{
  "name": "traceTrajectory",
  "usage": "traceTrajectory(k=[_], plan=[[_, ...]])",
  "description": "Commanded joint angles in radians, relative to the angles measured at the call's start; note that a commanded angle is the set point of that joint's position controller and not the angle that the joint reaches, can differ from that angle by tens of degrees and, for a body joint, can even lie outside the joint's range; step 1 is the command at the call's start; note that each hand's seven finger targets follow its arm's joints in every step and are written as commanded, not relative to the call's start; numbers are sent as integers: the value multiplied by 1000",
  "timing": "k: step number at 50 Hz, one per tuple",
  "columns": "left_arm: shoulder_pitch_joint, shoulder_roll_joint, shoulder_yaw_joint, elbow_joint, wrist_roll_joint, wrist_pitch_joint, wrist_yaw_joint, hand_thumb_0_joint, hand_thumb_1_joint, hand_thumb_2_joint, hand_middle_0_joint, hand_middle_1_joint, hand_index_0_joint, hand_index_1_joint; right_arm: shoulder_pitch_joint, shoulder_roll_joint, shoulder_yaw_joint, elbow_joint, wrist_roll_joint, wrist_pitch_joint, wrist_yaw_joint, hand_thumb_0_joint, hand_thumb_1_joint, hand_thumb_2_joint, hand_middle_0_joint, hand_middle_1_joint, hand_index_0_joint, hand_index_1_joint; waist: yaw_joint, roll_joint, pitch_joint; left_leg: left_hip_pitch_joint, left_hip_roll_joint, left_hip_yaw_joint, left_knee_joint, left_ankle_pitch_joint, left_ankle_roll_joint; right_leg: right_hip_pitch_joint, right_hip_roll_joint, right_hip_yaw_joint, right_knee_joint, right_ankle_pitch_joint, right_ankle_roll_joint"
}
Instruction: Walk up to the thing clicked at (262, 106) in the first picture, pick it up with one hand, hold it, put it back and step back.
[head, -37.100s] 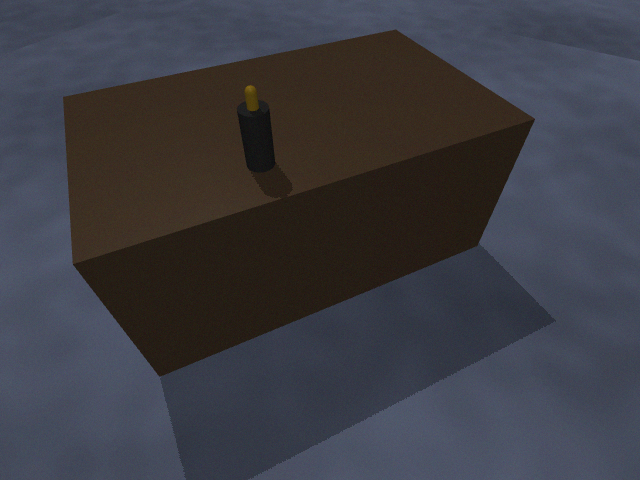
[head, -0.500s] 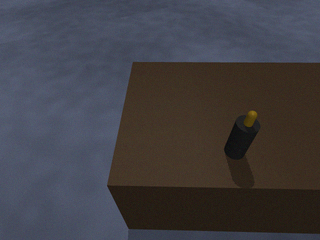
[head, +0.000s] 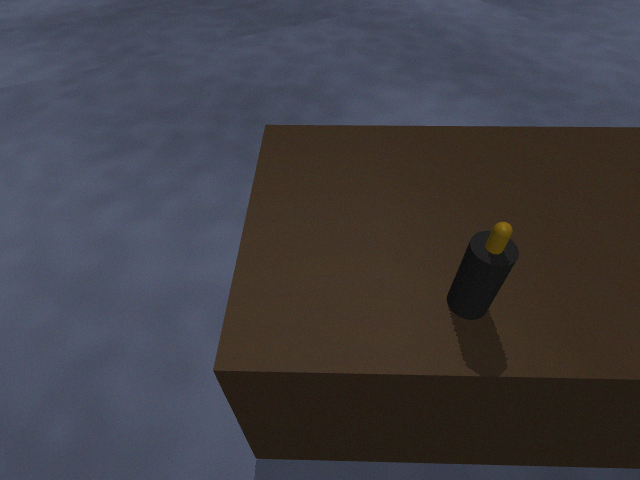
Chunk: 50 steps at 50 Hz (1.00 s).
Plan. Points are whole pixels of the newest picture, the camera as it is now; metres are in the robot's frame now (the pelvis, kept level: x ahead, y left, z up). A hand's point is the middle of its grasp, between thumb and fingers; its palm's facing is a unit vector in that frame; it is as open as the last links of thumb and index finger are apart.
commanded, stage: stand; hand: right
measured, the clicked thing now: (483, 268) +0.48 -0.27 -0.07
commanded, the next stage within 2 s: step back in 0.26 s
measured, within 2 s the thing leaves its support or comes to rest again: neither
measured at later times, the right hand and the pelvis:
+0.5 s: hand out of the picture +0.06 -0.26 -0.16, palm faces -0.01 +0.92 -0.39, open 7.4 cm; pelvis -0.04 +0.02 -0.02, yaw +1 degrees
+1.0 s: hand out of the picture -0.03 -0.23 -0.18, palm faces +0.03 +0.93 -0.37, open 7.4 cm; pelvis -0.13 +0.04 -0.03, yaw -3 degrees
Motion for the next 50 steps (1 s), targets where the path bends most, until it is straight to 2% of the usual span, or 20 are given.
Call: traceTrajectory(k=[1,12,13,15,18,21,24,26,27,28,29,31,33,41,43,46,47,48,49,50], plan=[[-33,212,42,-52,0,-26,17,0,900,900,-200,-300,-200,-300,-30,-208,-39,-54,2,-16,-12,0,-900,-900,200,300,200,300,-1,-19,-57,-14,102,-74,-44,139,38,21,-107,80,-46,129,-28],[-26,208,39,-59,0,-25,18,0,900,900,-200,-300,-200,-300,-24,-213,-38,-56,3,-17,-13,0,-900,-900,200,300,200,300,1,-1,-76,-4,107,-68,-34,183,40,29,-111,83,-38,178,-32],[-27,277,91,-82,-16,-13,20,0,900,900,-200,-300,-200,-300,-59,-257,-62,-89,13,2,-7,0,-900,-900,200,300,200,300,8,-15,33,-85,86,-74,86,354,79,-27,-95,84,55,338,-41],[-9,265,98,-114,-19,-6,25,0,900,900,-200,-300,-200,-300,-21,-239,-67,-120,26,12,-6,0,-900,-900,200,300,200,300,-2,-26,-56,-74,82,-46,171,439,94,9,-106,79,110,443,-72],[-42,277,111,-173,-17,10,23,0,900,900,-200,-300,-200,-300,2,-224,-82,-166,27,33,-5,0,-900,-900,200,300,200,300,-10,-87,-119,-91,2,-4,356,262,86,-38,-195,163,98,432,-165],[-118,305,119,-248,17,17,28,0,900,900,-200,-300,-200,-300,55,-224,-102,-202,13,64,1,0,-900,-900,200,300,200,300,-25,-199,-82,-145,-46,-60,661,-353,97,-205,-352,277,69,360,-286],[-181,287,111,-293,25,19,31,0,900,900,-200,-300,-200,-300,133,-220,-107,-217,24,60,6,0,-900,-900,200,300,200,300,-60,-210,-72,-188,-19,-55,539,-282,96,-183,-286,194,166,364,-225],[-172,267,103,-302,10,36,28,0,900,900,-200,-300,-200,-300,160,-216,-111,-210,4,43,3,0,-900,-900,200,300,200,300,-64,-124,-76,-159,-14,-1,211,13,78,-145,-192,119,324,262,-145],[-120,223,98,-314,-2,49,26,0,900,900,-200,-300,-200,-300,124,-257,-123,-230,-17,35,0,0,-900,-900,200,300,200,300,-31,63,-51,-145,79,-161,93,272,86,-209,-63,67,477,81,-95],[-97,168,90,-326,-9,57,32,0,900,900,-200,-300,-200,-300,110,-338,-139,-255,-37,24,-3,0,-900,-900,200,300,200,300,-13,241,-41,-54,235,-415,60,540,142,-393,107,93,620,-397,-56],[-77,201,102,-316,-3,64,41,0,900,900,-200,-300,-200,-300,106,-384,-145,-266,-20,20,-3,0,-900,-900,200,300,200,300,-26,162,-99,-84,312,-446,104,651,247,-344,131,209,761,-500,-50],[-70,217,101,-298,-2,64,56,0,900,900,-200,-300,-200,-300,20,-359,-138,-300,-8,18,-17,0,-900,-900,200,300,200,300,-16,141,-123,-84,314,-420,117,561,288,-382,137,270,902,-451,-51],[-15,230,103,-276,-12,63,52,0,900,900,-200,-300,-200,-300,-44,-295,-120,-324,-21,16,-28,0,-900,-900,200,300,200,300,32,146,-88,-81,229,-267,152,490,258,-409,123,248,950,-345,-41],[-27,211,115,-347,4,38,30,0,900,900,-200,-300,-200,-300,90,-282,-121,-343,-10,22,-41,0,-900,-900,200,300,200,300,-50,112,-129,119,250,-248,233,564,291,-359,61,139,556,-347,4],[19,202,119,-333,6,33,24,0,900,900,-200,-300,-200,-300,59,-298,-118,-357,-8,29,-36,0,-900,-900,200,300,200,300,-36,146,-145,32,221,-218,238,454,259,-241,55,78,409,-292,-16],[134,204,123,-290,22,18,25,0,900,900,-200,-300,-200,-300,4,-275,-105,-363,12,39,-27,0,-900,-900,200,300,200,300,23,102,-167,-156,159,-158,323,255,164,-10,20,84,107,28,-58],[121,283,142,-310,35,10,24,0,900,900,-200,-300,-200,-300,17,-239,-93,-374,20,39,-24,0,-900,-900,200,300,200,300,7,-82,-139,-346,54,-110,432,71,95,43,-131,327,98,108,-116],[67,379,161,-330,15,17,20,0,900,900,-200,-300,-200,-300,-29,-215,-93,-385,25,42,-32,0,-900,-900,200,300,200,300,44,-293,-75,-383,-123,-23,646,-366,48,-111,-338,543,31,237,-309],[33,378,159,-368,27,7,22,0,900,900,-200,-300,-200,-300,-30,-244,-105,-365,16,48,-38,0,-900,-900,200,300,200,300,45,-257,-25,-359,-109,-130,842,-461,35,-208,-399,619,32,322,-367],[7,310,148,-374,9,8,25,0,900,900,-200,-300,-200,-300,4,-250,-102,-349,18,49,-35,0,-900,-900,200,300,200,300,19,-143,-7,-368,-113,-178,902,-404,35,-199,-326,484,63,363,-328]])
